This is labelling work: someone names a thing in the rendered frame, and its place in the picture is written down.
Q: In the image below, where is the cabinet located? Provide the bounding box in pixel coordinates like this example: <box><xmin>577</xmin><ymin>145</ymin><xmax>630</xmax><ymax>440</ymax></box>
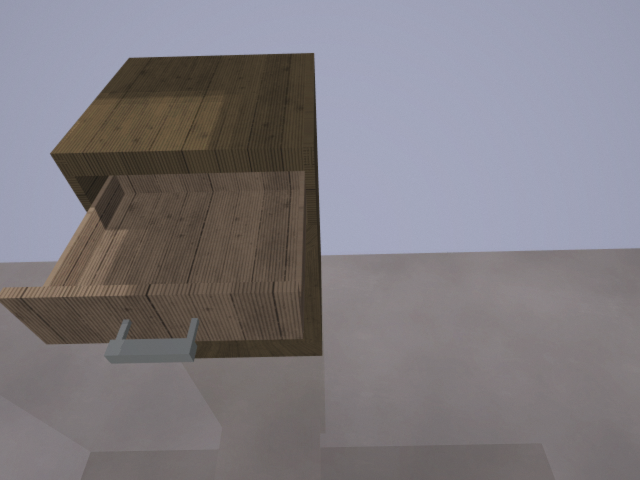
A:
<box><xmin>50</xmin><ymin>53</ymin><xmax>322</xmax><ymax>358</ymax></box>

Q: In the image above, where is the handle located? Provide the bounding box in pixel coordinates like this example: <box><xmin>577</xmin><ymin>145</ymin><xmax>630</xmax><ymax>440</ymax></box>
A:
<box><xmin>104</xmin><ymin>318</ymin><xmax>199</xmax><ymax>364</ymax></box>

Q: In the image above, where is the drawer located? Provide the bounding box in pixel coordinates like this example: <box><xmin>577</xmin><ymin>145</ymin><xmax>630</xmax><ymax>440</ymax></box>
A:
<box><xmin>0</xmin><ymin>171</ymin><xmax>307</xmax><ymax>344</ymax></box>

